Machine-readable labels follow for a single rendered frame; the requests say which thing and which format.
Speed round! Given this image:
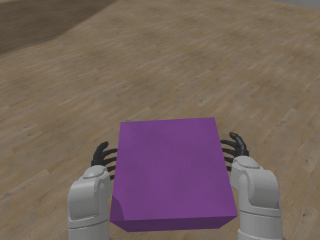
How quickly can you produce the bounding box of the robot left hand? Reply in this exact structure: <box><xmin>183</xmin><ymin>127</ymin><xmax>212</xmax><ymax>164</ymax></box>
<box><xmin>91</xmin><ymin>141</ymin><xmax>118</xmax><ymax>180</ymax></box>

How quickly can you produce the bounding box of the carton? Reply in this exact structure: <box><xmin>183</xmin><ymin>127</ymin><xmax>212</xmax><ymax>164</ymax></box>
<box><xmin>109</xmin><ymin>117</ymin><xmax>238</xmax><ymax>232</ymax></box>

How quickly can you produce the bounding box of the left robot forearm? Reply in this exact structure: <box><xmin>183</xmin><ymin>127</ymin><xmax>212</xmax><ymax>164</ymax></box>
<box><xmin>67</xmin><ymin>165</ymin><xmax>113</xmax><ymax>240</ymax></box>

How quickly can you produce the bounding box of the right robot forearm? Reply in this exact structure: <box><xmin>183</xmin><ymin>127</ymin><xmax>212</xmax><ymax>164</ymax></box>
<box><xmin>230</xmin><ymin>155</ymin><xmax>287</xmax><ymax>240</ymax></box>

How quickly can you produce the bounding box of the robot right hand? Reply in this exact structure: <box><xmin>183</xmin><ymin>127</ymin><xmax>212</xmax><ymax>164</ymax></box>
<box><xmin>220</xmin><ymin>132</ymin><xmax>249</xmax><ymax>172</ymax></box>

